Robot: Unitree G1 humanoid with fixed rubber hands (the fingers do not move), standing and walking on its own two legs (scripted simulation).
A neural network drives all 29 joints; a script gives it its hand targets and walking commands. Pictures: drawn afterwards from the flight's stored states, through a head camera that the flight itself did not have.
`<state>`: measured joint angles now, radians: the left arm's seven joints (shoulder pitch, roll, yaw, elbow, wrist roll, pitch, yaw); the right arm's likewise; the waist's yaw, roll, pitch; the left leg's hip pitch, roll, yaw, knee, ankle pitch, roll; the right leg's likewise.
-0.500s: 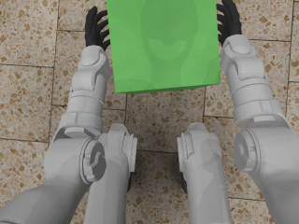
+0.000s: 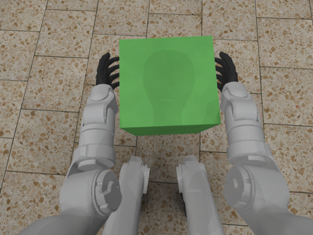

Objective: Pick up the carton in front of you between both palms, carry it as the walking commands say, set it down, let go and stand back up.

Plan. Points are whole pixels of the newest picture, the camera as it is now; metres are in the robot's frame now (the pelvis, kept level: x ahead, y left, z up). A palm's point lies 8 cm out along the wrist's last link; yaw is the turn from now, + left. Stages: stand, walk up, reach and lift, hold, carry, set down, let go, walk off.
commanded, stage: reach and lift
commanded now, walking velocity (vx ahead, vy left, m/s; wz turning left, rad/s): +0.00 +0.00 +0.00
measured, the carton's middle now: (165, 95) +0.47 -0.02 -0.12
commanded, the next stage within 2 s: none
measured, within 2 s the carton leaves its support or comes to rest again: neither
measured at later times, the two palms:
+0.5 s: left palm (70, 70) +0.43 +0.14 +0.11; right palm (261, 70) +0.43 -0.16 +0.10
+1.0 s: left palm out of the picture +0.40 +0.15 +0.26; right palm out of the picture +0.39 -0.15 +0.25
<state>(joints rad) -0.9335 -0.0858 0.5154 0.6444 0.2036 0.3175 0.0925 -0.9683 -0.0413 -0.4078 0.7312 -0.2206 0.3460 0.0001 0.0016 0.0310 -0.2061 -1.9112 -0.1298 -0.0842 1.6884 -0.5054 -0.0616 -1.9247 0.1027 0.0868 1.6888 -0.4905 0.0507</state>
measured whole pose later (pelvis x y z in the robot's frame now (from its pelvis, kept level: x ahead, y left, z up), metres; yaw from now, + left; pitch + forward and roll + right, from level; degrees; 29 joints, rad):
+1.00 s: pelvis +0.10 +0.00 +0.25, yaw -1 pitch +5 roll +0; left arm -0.27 -0.15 0.28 0.44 0.21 0.45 0.04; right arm -0.25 0.14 -0.26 0.43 -0.22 0.48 -0.03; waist 0.00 0.01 -0.14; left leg -0.36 -0.06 -0.14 0.55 -0.28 -0.01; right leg -0.37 0.06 0.14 0.55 -0.26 0.01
